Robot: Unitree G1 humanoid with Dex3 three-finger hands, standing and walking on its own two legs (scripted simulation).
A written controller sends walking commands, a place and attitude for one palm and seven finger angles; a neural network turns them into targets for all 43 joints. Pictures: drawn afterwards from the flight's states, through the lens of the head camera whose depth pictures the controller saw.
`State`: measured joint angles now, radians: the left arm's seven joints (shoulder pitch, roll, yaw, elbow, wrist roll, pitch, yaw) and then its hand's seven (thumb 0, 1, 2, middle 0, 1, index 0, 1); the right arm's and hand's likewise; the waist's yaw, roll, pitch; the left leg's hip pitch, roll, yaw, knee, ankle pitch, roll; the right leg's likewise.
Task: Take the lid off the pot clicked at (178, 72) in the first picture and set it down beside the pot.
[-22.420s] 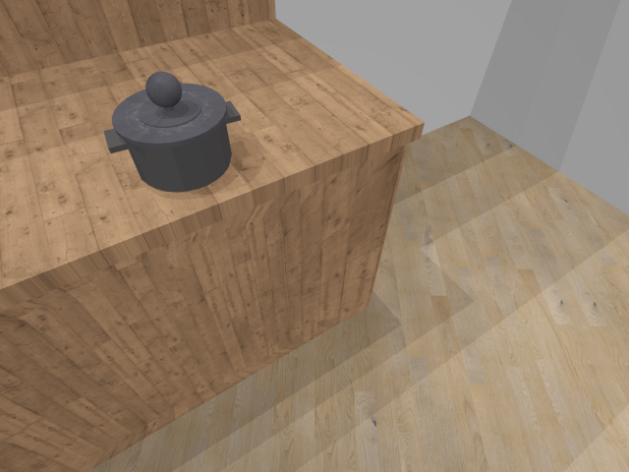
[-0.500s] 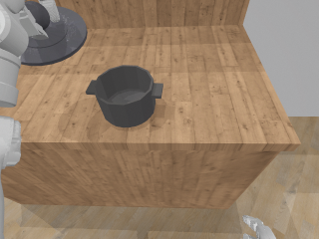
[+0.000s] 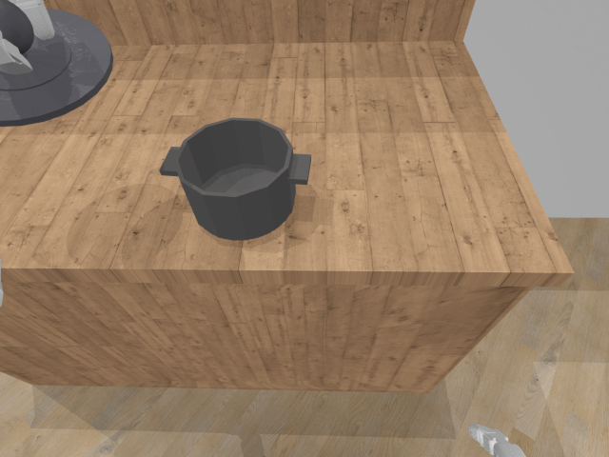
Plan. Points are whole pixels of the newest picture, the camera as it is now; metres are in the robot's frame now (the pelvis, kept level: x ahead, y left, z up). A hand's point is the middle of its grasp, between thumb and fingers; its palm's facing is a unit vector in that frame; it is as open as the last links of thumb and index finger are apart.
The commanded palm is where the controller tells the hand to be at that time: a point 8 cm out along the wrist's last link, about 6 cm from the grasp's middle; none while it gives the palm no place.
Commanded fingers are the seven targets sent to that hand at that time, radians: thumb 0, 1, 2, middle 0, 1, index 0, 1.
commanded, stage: move the lid sideways beside the pot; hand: left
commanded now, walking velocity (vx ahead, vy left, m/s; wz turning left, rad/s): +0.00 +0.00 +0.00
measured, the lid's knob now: (1, 27) +0.46 +0.31 +0.31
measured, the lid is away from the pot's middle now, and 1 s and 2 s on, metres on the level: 0.20 0.22 0.24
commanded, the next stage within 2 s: lower the lid onto the table in 0.46 s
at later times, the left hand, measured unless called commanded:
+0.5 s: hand out of the picture +0.43 +0.33 +0.31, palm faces -0.13 -0.08 -0.99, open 7.1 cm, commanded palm +0.43 +0.33 +0.39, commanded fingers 0.00 0.75 0.83 -0.95 -1.04 -0.93 -1.01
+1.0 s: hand (0, 64) +0.44 +0.32 +0.28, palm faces -0.18 -0.14 -0.97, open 7.1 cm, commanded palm +0.44 +0.33 +0.36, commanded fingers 0.00 0.75 0.83 -0.95 -1.04 -0.93 -1.01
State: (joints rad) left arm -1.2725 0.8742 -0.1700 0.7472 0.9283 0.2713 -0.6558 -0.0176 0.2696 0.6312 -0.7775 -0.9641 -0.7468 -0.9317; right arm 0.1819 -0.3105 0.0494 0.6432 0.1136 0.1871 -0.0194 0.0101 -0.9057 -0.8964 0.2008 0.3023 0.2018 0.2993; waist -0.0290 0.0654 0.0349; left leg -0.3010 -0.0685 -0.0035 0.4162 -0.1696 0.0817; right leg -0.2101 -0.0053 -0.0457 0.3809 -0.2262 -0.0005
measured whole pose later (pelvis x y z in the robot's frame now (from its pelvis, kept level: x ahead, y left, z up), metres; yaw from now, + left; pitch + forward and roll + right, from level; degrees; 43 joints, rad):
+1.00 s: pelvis +0.00 -0.01 +0.00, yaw -1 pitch +3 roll -1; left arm -1.23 0.93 -0.10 0.87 0.93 0.24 -0.64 -0.02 0.27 0.63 -0.78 -0.97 -0.75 -0.93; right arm 0.20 -0.32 0.06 0.64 0.12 0.18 -0.03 0.01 -0.91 -0.90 0.20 0.30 0.20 0.30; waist -0.05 0.07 0.05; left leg -0.31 -0.05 0.00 0.44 -0.19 0.07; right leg -0.21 0.02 -0.04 0.38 -0.23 -0.01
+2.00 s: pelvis +0.00 +0.00 +0.00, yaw +0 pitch +4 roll -2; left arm -1.12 0.88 -0.11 0.95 0.90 0.13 -0.59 -0.01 0.28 0.63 -0.77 -0.97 -0.74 -0.93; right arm 0.23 -0.32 0.05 0.67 0.11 0.17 -0.04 0.01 -0.90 -0.90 0.20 0.30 0.20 0.30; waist -0.05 0.05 0.04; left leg -0.36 -0.05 -0.01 0.50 -0.20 0.08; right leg -0.24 0.01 -0.05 0.40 -0.23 0.00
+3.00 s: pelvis +0.01 +0.01 -0.01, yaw -1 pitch +8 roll -3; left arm -1.11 0.87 -0.10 1.13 0.93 0.03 -0.53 -0.01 0.29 0.62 -0.76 -0.97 -0.73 -0.94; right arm 0.28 -0.31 0.05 0.69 0.10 0.14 -0.05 0.01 -0.90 -0.90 0.20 0.30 0.20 0.30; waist -0.10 0.03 0.00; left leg -0.46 -0.04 0.00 0.58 -0.25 0.09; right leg -0.33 0.02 -0.04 0.47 -0.27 0.01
